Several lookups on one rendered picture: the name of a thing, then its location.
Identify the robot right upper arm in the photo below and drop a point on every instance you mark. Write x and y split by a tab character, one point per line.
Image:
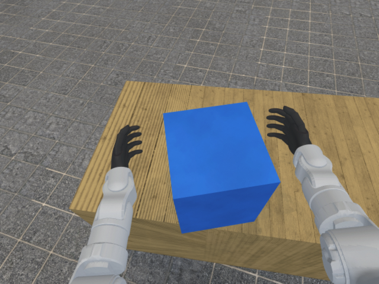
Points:
351	255

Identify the right robot forearm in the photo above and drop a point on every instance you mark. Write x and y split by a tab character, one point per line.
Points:
326	197

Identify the carton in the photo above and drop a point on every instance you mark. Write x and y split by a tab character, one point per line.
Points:
221	172

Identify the left robot forearm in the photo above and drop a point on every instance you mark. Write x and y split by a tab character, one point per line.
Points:
105	253

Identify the robot left hand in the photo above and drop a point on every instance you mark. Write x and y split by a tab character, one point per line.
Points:
121	155

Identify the robot right hand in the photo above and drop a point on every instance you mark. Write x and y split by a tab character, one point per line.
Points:
295	134

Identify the pedestal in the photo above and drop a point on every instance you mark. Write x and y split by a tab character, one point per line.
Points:
284	237

